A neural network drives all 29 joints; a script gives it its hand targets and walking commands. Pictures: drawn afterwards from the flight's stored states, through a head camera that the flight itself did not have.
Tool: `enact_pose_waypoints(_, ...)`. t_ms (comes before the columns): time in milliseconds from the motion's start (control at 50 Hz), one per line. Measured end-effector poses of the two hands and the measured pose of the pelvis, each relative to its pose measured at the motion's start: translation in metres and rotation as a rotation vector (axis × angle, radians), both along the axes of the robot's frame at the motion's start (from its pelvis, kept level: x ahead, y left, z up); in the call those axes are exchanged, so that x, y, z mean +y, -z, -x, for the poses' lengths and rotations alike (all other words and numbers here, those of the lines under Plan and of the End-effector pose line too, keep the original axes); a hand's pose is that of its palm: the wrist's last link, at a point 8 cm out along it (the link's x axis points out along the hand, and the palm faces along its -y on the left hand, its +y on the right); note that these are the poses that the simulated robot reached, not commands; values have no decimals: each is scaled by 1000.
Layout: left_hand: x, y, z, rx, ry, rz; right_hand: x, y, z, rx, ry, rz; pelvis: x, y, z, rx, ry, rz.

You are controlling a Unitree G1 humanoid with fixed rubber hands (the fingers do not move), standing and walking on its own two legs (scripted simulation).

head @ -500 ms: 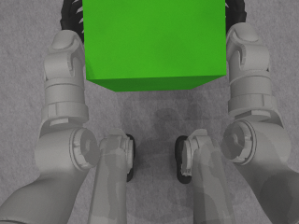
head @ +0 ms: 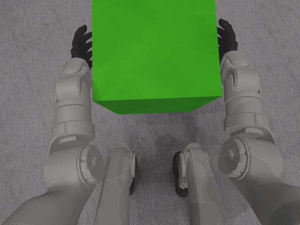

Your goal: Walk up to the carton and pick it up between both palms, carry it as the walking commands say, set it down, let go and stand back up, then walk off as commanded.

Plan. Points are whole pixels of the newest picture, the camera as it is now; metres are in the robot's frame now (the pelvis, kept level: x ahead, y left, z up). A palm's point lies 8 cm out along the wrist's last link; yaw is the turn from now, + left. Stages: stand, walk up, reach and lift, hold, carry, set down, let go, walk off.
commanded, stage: reach and lift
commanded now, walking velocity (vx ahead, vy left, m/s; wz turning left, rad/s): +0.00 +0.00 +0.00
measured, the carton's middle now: (153, 55) +0.54 +0.02 -0.13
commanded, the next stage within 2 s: none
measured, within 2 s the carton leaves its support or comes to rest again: neither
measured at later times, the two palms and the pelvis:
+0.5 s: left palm (68, 56) +0.47 +0.18 +0.01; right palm (244, 48) +0.49 -0.16 +0.02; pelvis +0.02 +0.00 +0.06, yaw +0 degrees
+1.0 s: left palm (47, 51) +0.45 +0.18 +0.09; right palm (273, 41) +0.47 -0.16 +0.09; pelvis +0.04 +0.00 +0.13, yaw +0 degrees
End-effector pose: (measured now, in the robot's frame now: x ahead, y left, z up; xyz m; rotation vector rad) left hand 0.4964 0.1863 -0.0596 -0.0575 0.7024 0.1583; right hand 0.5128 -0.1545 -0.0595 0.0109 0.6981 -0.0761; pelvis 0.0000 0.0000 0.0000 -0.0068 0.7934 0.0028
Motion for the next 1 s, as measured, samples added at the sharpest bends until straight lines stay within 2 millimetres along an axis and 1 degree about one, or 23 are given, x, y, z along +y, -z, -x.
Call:
enact_pose_waypoints(480,-2,-71,21,3,-1,11,-3,-73,21,5,-2,1,0,-59,-18,-65,-4,0)
enact_pose_waypoints(1000,-6,-148,46,10,2,10,-7,-148,46,12,-12,0,-2,-129,-37,-196,-1,-6)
